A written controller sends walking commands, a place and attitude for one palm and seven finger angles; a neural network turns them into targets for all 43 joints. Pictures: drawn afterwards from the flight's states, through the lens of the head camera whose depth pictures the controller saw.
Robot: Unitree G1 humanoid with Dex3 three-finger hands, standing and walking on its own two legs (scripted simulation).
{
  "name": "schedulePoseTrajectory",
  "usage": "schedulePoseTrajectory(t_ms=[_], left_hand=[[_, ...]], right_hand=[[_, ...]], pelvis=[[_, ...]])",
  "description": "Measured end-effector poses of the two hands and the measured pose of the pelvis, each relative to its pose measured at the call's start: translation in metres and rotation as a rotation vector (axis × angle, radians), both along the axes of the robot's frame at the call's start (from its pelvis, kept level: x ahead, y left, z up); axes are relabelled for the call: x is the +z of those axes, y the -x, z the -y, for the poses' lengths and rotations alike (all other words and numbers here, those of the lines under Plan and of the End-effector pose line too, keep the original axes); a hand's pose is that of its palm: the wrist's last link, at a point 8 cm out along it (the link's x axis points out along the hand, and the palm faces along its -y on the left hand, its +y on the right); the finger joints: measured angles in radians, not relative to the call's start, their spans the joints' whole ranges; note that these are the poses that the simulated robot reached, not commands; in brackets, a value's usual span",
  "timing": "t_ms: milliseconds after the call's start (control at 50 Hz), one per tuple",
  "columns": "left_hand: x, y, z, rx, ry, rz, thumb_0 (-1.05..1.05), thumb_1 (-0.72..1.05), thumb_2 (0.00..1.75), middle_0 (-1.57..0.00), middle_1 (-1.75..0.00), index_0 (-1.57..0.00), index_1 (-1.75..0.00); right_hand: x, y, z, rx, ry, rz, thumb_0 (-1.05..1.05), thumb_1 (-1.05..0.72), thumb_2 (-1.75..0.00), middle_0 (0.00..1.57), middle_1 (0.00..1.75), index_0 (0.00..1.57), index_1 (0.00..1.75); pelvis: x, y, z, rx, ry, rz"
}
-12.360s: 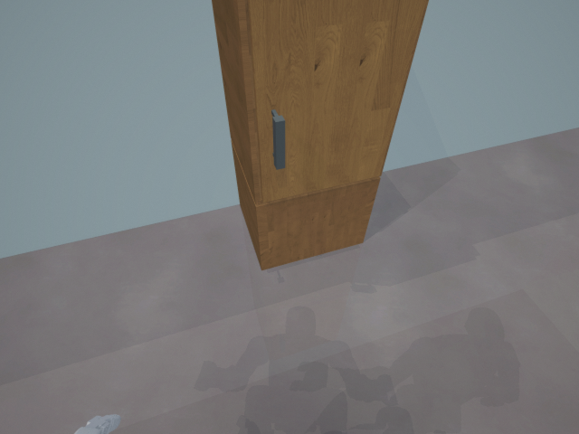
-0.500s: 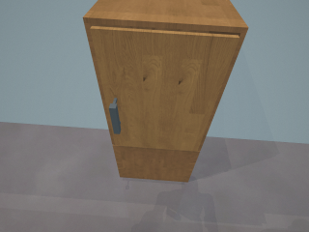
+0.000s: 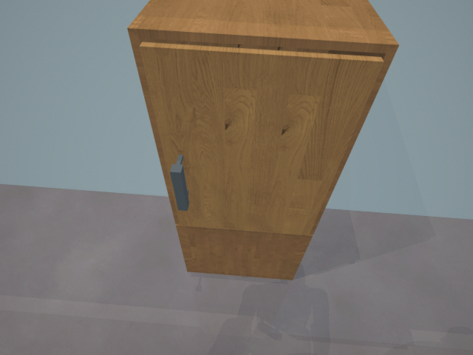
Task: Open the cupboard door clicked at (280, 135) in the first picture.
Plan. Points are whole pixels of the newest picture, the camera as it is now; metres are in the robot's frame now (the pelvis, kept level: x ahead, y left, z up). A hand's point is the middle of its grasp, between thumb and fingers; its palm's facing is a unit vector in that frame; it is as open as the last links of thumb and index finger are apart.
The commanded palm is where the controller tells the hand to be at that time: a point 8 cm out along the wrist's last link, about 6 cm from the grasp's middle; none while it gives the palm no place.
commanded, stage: come to a stop and stand still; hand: left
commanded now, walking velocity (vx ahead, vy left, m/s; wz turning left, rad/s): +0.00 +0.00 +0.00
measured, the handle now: (182, 182) +0.52 +0.17 -0.09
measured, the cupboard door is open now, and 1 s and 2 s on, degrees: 0 0 0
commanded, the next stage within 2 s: look again from close up in 0.32 s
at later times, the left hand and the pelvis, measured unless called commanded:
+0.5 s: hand out of the picture -0.02 +0.16 -0.18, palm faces -0.01 -0.99 -0.17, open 7.4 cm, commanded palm none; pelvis +0.01 +0.00 +0.00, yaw -1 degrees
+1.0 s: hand out of the picture -0.03 +0.21 -0.18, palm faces -0.02 -0.98 -0.21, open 7.4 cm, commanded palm +0.07 +0.25 -0.07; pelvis -0.03 +0.03 -0.01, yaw -1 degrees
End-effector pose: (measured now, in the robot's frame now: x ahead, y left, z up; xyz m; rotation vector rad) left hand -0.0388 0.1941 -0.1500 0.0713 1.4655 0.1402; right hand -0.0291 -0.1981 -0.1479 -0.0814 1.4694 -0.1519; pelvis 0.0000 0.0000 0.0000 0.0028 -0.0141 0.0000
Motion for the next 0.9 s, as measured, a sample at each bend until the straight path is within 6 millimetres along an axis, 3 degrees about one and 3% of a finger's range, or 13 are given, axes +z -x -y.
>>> schedulePoseTrajectory(t_ms=[220, 440, 740, 900], left_hand=[[0.0, -0.007, -0.002, -0.011, 0.001, -0.009, 0.01, 0.9, 0.9, -0.2, -0.3, -0.2, -0.3], [0.001, -0.016, -0.007, -0.029, -0.02, 0.011, 0.01, 0.9, 0.9, -0.2, -0.3, -0.2, -0.3], [-0.005, -0.037, -0.044, -0.08, -0.056, 0.146, 0.01, 0.9, 0.9, -0.2, -0.3, -0.2, -0.3], [-0.001, -0.023, -0.058, -0.086, -0.068, 0.137, 0.01, 0.9, 0.9, -0.2, -0.3, -0.2, -0.3]], right_hand=[[0.004, -0.021, 0.014, 0.001, 0.043, 0.044, 0.02, -0.93, -0.9, 0.2, 0.3, 0.2, 0.29], [0.004, -0.027, 0.019, 0.009, 0.046, 0.052, 0.01, -0.94, -0.9, 0.2, 0.3, 0.2, 0.29], [0.005, -0.034, 0.013, 0.019, 0.08, 0.184, 0.01, -0.93, -0.9, 0.2, 0.3, 0.2, 0.29], [0.008, -0.024, 0.008, 0.025, 0.075, 0.182, 0.0, -0.92, -0.9, 0.2, 0.3, 0.2, 0.29]], pelvis=[[0.001, -0.008, -0.001, -0.01, -0.004, 0.001], [0.001, -0.011, 0.0, -0.014, 0.004, 0.001], [-0.008, 0.014, -0.019, -0.016, 0.021, 0.022], [-0.006, 0.025, -0.025, -0.019, 0.018, 0.006]])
